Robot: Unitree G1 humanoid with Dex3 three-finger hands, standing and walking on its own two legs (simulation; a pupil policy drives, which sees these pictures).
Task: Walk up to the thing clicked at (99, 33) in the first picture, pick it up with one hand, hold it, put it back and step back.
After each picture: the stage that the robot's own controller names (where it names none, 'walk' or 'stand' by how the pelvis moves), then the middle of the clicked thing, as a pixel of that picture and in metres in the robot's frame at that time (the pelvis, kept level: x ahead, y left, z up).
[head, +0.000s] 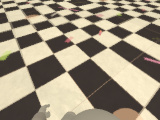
stand; (100, 33) +2.19 -0.27 -0.72
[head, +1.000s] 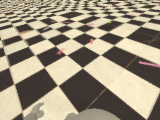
walk; (91, 41) +2.05 +0.07 -0.69
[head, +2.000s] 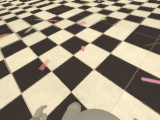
walk; (82, 48) +1.44 +0.28 -0.71
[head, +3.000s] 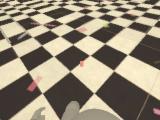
walk; (81, 64) +1.01 +0.20 -0.72
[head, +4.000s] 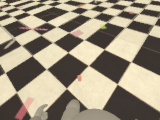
walk; (79, 78) +0.66 +0.19 -0.72
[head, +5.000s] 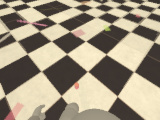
stand; (76, 85) +0.49 +0.16 -0.69
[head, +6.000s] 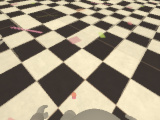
stand; (73, 95) +0.40 +0.15 -0.72
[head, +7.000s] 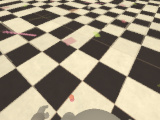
stand; (71, 98) +0.36 +0.19 -0.72
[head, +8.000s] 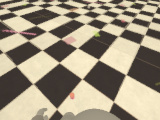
stand; (72, 96) +0.39 +0.18 -0.73
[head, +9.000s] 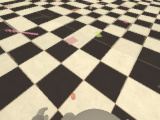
stand; (73, 96) +0.39 +0.17 -0.72
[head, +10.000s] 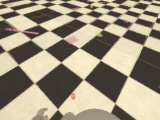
stand; (73, 96) +0.38 +0.16 -0.72
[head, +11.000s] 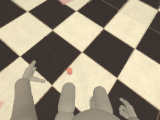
go down; (69, 71) +0.44 +0.17 -0.50
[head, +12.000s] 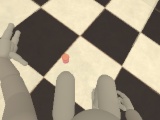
go down; (65, 58) +0.47 +0.19 -0.31
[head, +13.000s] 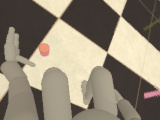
close in; (44, 50) +0.45 +0.23 -0.23
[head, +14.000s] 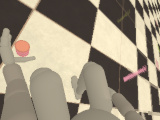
close; (22, 49) +0.45 +0.26 -0.22
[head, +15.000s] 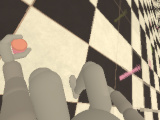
close; (19, 47) +0.44 +0.26 -0.23
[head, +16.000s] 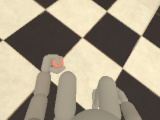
lift; (58, 65) +0.34 +0.23 -0.08
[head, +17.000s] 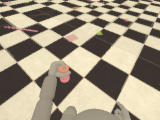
hold; (64, 73) +0.33 +0.17 +0.03
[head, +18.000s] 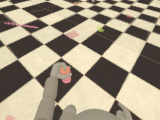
hold; (65, 74) +0.33 +0.17 +0.00
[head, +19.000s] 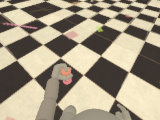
hold; (66, 76) +0.32 +0.16 -0.01
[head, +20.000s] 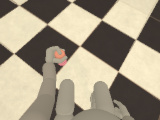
crouch; (61, 58) +0.43 +0.19 -0.08
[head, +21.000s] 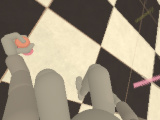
lower; (25, 46) +0.44 +0.28 -0.22
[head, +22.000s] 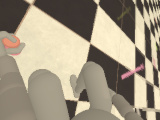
lower; (13, 46) +0.45 +0.29 -0.23
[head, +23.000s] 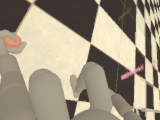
lower; (14, 45) +0.45 +0.29 -0.23
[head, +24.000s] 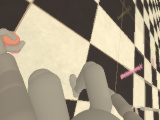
lower; (13, 44) +0.45 +0.29 -0.23
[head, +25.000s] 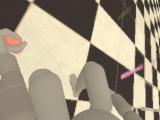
loosen; (15, 44) +0.45 +0.29 -0.23
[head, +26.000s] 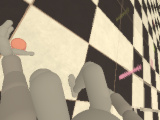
withdraw; (18, 47) +0.45 +0.27 -0.25
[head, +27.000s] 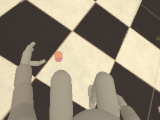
stand; (58, 56) +0.46 +0.22 -0.29
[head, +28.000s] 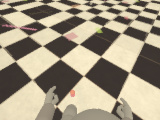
stand; (72, 93) +0.41 +0.15 -0.64
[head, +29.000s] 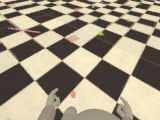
stand; (73, 94) +0.41 +0.16 -0.67
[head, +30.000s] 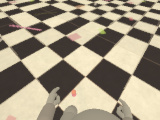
stand; (73, 93) +0.41 +0.17 -0.67
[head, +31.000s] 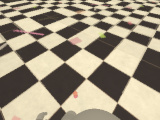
stand; (75, 94) +0.43 +0.16 -0.72
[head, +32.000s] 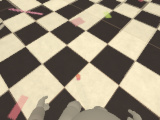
walk; (78, 77) +0.51 +0.14 -0.69
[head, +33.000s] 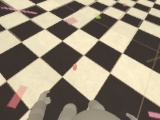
walk; (74, 67) +0.74 +0.16 -0.71
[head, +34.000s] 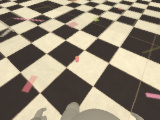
stand; (77, 59) +1.02 +0.26 -0.70
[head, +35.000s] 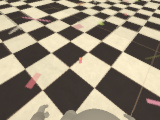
stand; (80, 60) +1.06 +0.17 -0.72
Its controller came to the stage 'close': yes
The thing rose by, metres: 0.70
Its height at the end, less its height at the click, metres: +0.00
